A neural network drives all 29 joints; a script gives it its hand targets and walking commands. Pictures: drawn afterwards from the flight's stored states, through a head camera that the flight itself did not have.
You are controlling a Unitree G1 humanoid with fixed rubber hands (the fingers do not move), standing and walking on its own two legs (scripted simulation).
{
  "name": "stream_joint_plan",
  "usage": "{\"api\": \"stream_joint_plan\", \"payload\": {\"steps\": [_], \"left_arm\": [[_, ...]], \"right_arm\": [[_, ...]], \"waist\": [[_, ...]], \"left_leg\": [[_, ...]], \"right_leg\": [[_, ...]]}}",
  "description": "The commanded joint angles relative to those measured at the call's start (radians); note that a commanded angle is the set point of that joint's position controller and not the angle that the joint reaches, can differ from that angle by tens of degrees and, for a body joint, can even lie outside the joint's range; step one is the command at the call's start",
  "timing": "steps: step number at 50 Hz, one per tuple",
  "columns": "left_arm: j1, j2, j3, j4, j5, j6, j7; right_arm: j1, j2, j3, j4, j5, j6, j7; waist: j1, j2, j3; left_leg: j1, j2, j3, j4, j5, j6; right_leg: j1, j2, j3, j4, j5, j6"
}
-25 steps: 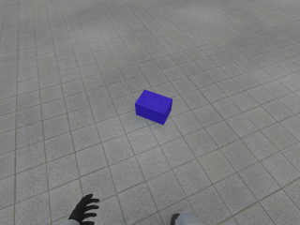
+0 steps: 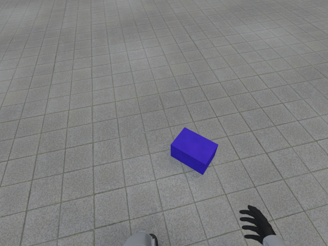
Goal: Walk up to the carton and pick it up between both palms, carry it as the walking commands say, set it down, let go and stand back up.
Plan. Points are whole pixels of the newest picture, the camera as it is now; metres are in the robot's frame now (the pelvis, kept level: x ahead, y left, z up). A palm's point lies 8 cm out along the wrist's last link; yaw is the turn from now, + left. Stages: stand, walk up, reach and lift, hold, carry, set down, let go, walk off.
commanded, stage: walk up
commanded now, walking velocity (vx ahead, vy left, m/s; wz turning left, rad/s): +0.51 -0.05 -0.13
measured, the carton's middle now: (193, 150) +0.79 -0.07 -0.70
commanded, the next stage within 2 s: none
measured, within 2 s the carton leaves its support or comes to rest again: neither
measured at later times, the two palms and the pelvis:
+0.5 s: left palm (128, 171) +0.34 +0.18 -0.12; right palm out of the picture +0.11 -0.28 -0.14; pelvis +0.20 -0.05 +0.00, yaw -1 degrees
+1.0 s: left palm (118, 202) +0.25 +0.20 -0.14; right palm (266, 166) +0.40 -0.26 -0.12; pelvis +0.31 -0.03 +0.00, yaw -1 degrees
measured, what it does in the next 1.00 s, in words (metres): walks ahead: left foot, then right foot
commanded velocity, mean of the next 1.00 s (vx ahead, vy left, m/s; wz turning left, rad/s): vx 0.27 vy -0.05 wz -0.01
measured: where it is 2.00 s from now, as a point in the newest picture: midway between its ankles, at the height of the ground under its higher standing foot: (192, 237)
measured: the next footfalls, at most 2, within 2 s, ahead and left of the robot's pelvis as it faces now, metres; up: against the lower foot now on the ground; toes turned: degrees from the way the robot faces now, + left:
left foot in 0.04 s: +0.17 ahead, +0.13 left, +0.00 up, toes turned +10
right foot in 0.50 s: +0.33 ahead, -0.19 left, +0.00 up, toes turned -6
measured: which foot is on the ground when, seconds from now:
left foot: up 0.00-0.02, down 0.04-0.50, up 0.52-0.92, down 0.94-1.00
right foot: down 0.00-0.04, up 0.06-0.48, down 0.50-1.00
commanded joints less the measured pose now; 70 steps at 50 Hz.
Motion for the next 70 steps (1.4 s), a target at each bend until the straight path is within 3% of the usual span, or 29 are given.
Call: {"api": "stream_joint_plan", "payload": {"steps": [1,2,3,4,7,10,14,21,23,24,25,26,27,29,31,34,42,43,44,45,47,48,49,52,54,58,66,69,70], "left_arm": [[-0.033,0.165,0.026,-0.039,-0.017,0.001,0.011],[-0.037,0.139,0.022,-0.049,-0.021,0.001,0.011],[0.026,0.105,0.029,-0.078,-0.025,0.003,0.003],[-0.016,0.128,0.046,-0.057,-0.014,0.012,0.004],[-0.095,0.063,0.026,-0.043,0.004,0.019,-0.012],[-0.101,0.050,0.027,-0.047,0.016,0.060,-0.025],[-0.244,0.050,0.014,-0.106,0.007,0.088,-0.046],[-0.398,0.078,0.012,-0.162,-0.006,0.083,-0.058],[-0.340,0.083,0.010,-0.141,0.004,0.054,-0.042],[-0.266,0.114,0.026,-0.103,0.010,0.042,-0.032],[-0.159,0.192,0.052,-0.070,0.018,0.026,-0.018],[-0.078,0.291,0.069,-0.072,0.013,0.024,-0.004],[-0.090,0.282,0.063,-0.068,0.004,0.032,-0.001],[-0.222,0.184,0.043,-0.085,0.001,0.022,0.000],[-0.261,0.123,0.029,-0.095,0.000,0.007,0.005],[-0.147,0.146,0.035,-0.068,0.006,-0.010,0.013],[-0.136,0.121,0.014,-0.031,0.010,0.010,0.021],[-0.130,0.126,0.011,-0.026,0.011,0.014,0.021],[-0.140,0.123,0.006,-0.022,-0.002,0.022,0.028],[-0.122,0.130,0.008,-0.008,-0.008,0.025,0.031],[-0.107,0.092,-0.005,0.000,-0.017,0.032,0.031],[-0.093,0.049,-0.015,-0.008,-0.017,0.040,0.032],[-0.040,0.033,-0.014,-0.002,-0.018,0.060,0.035],[-0.085,0.064,-0.012,0.000,-0.015,0.086,0.031],[-0.100,0.067,-0.007,0.013,-0.011,0.085,0.027],[-0.105,0.071,0.005,0.043,-0.015,0.089,0.030],[-0.175,0.076,0.031,-0.024,-0.003,0.112,0.009],[-0.109,0.050,0.013,-0.008,-0.013,0.094,0.014],[-0.110,0.055,0.006,-0.002,-0.006,0.074,0.018]], "right_arm": [[0.248,-0.119,-0.044,0.053,-0.012,-0.037,-0.027],[0.437,-0.207,-0.078,0.102,-0.036,-0.040,-0.041],[0.559,-0.356,-0.113,0.110,-0.028,-0.031,-0.061],[0.519,-0.323,-0.099,0.107,-0.011,-0.025,-0.060],[0.291,-0.132,-0.045,0.080,-0.003,-0.044,-0.054],[0.308,-0.104,-0.029,0.097,0.011,-0.065,-0.050],[0.384,-0.117,-0.040,0.127,0.001,-0.059,-0.057],[0.422,-0.169,-0.073,0.130,-0.010,-0.038,-0.068],[0.412,-0.129,-0.054,0.139,-0.005,-0.021,-0.060],[0.449,-0.089,-0.041,0.143,-0.009,-0.016,-0.058],[0.469,-0.056,-0.029,0.129,-0.011,-0.015,-0.059],[0.469,-0.019,-0.006,0.086,-0.011,-0.012,-0.062],[0.448,-0.049,-0.018,0.102,-0.007,-0.001,-0.067],[0.404,-0.069,-0.034,0.121,-0.003,-0.001,-0.056],[0.404,-0.052,-0.034,0.144,-0.006,0.011,-0.049],[0.388,-0.048,-0.039,0.146,-0.012,0.047,-0.053],[0.145,-0.030,-0.007,0.063,0.004,0.043,-0.031],[0.144,-0.033,-0.005,0.067,0.003,0.039,-0.039],[0.164,-0.031,0.002,0.084,0.017,0.036,-0.057],[0.225,-0.028,0.003,0.109,0.025,0.027,-0.068],[0.313,-0.082,-0.008,0.154,0.016,0.008,-0.081],[0.326,-0.135,-0.021,0.157,0.008,0.002,-0.080],[0.273,-0.151,-0.021,0.127,0.024,0.006,-0.077],[0.169,-0.131,-0.014,0.114,0.018,0.027,-0.079],[0.176,-0.110,-0.017,0.124,0.012,0.026,-0.084],[0.213,-0.119,-0.026,0.139,0.006,0.017,-0.086],[0.270,-0.157,-0.064,0.131,-0.019,0.035,-0.113],[0.155,-0.137,-0.063,0.111,-0.009,0.045,-0.094],[0.202,-0.069,-0.044,0.128,0.002,0.048,-0.080]], "waist": [[-0.143,-0.053,-0.100],[-0.209,0.055,-0.208],[-0.203,0.262,-0.254],[-0.169,0.146,-0.229],[-0.100,0.107,-0.052],[-0.059,0.137,-0.023],[-0.083,0.186,-0.003],[-0.116,0.198,0.037],[-0.095,0.222,-0.008],[-0.081,0.098,-0.050],[-0.042,-0.144,-0.100],[-0.012,-0.373,-0.150],[-0.025,-0.309,-0.145],[-0.076,-0.185,-0.025],[-0.107,-0.158,-0.022],[-0.088,-0.085,-0.055],[-0.068,-0.243,0.021],[-0.063,-0.206,0.021],[-0.078,-0.148,0.025],[-0.089,-0.150,-0.035],[-0.112,-0.074,-0.117],[-0.099,0.027,-0.129],[-0.076,0.156,-0.114],[-0.068,0.170,-0.044],[-0.067,0.138,-0.015],[-0.074,0.057,-0.012],[-0.105,0.169,-0.065],[-0.038,0.172,-0.048],[-0.042,0.097,-0.034]], "left_leg": [[0.446,-0.026,0.019,-0.094,-0.051,0.036],[0.665,0.145,-0.220,-0.119,-0.122,0.070],[0.806,0.476,-0.733,-0.310,-0.050,0.117],[0.702,0.485,-0.735,-0.342,-0.052,0.144],[0.382,0.295,-0.371,-0.356,0.013,0.130],[0.270,0.227,-0.190,-0.344,0.304,0.095],[0.311,0.194,-0.090,-0.340,0.440,0.093],[0.332,0.230,-0.103,-0.368,0.192,0.097],[0.285,0.130,-0.032,-0.274,-0.028,0.073],[0.227,0.088,-0.014,-0.147,-0.144,0.062],[0.100,0.033,0.006,0.109,-0.286,0.037],[-0.065,-0.037,-0.041,0.364,-0.470,0.014],[-0.049,-0.003,-0.124,0.507,-0.467,0.017],[-0.028,0.052,-0.155,0.534,-0.319,0.012],[0.025,0.037,-0.120,0.497,-0.228,0.003],[-0.015,0.021,-0.136,0.501,-0.190,-0.020],[0.125,-0.029,-0.036,0.100,-0.092,-0.031],[0.153,-0.042,-0.036,0.049,-0.083,-0.035],[0.180,-0.054,-0.057,-0.032,-0.068,-0.031],[0.228,-0.072,-0.031,-0.123,-0.007,-0.021],[0.410,0.003,-0.063,-0.230,0.248,-0.006],[0.480,0.119,-0.154,-0.191,0.480,0.002],[0.449,0.206,-0.217,-0.216,0.513,0.068],[0.334,0.140,-0.221,-0.325,0.095,0.083],[0.295,0.113,-0.211,-0.353,-0.022,0.066],[0.316,0.148,-0.252,-0.353,0.000,0.057],[0.295,0.308,-0.353,-0.335,0.099,0.168],[0.152,0.166,-0.184,-0.280,-0.044,0.083],[0.134,0.056,-0.100,-0.204,-0.100,0.045]], "right_leg": [[-0.220,-0.129,0.068,0.267,0.578,-0.108],[-0.412,-0.066,0.033,0.558,0.342,-0.069],[-0.692,0.081,0.076,0.826,-0.177,-0.025],[-0.709,0.001,0.187,0.970,-0.157,-0.041],[-0.646,-0.085,0.184,0.922,0.062,-0.046],[-0.544,-0.062,0.116,0.827,0.131,-0.017],[-0.555,-0.048,0.054,0.590,0.210,0.015],[-0.431,-0.037,0.031,0.293,0.200,0.006],[-0.265,-0.023,-0.019,0.181,0.234,-0.020],[-0.127,-0.034,-0.015,0.151,0.231,-0.034],[-0.004,-0.187,0.167,0.094,0.199,-0.058],[0.053,-0.414,0.519,-0.055,0.148,-0.136],[-0.034,-0.439,0.547,-0.110,0.092,-0.191],[-0.180,-0.332,0.368,-0.110,0.126,-0.185],[-0.243,-0.264,0.237,-0.082,0.330,-0.163],[-0.181,-0.324,0.271,-0.030,0.564,-0.168],[-0.322,-0.175,0.102,-0.133,0.218,-0.174],[-0.301,-0.181,0.107,-0.108,0.336,-0.183],[-0.236,-0.177,0.094,0.013,0.771,-0.176],[-0.182,-0.175,0.064,0.075,0.924,-0.162],[-0.232,-0.113,0.069,0.141,0.596,-0.095],[-0.319,-0.067,0.069,0.161,0.245,-0.057],[-0.332,-0.025,0.060,0.165,0.008,-0.022],[-0.278,-0.020,0.059,0.116,0.085,-0.014],[-0.249,-0.024,0.052,0.102,0.135,-0.013],[-0.252,-0.009,0.056,0.088,0.117,-0.005],[-0.432,-0.020,0.132,0.477,-0.114,-0.006],[-0.220,0.005,0.078,0.153,0.105,-0.023],[-0.156,-0.035,0.109,0.004,0.177,-0.031]]}}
